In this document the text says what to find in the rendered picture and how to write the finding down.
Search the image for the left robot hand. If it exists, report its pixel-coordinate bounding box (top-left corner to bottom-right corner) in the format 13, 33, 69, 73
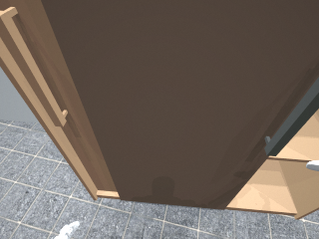
54, 221, 80, 239

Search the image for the right robot hand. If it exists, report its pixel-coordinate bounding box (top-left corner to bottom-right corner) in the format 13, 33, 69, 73
306, 160, 319, 171

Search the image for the handle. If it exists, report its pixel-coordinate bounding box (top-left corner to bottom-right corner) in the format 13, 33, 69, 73
264, 77, 319, 156
0, 10, 66, 127

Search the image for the wardrobe door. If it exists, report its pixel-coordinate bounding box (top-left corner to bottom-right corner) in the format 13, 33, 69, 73
0, 0, 118, 192
41, 0, 319, 210

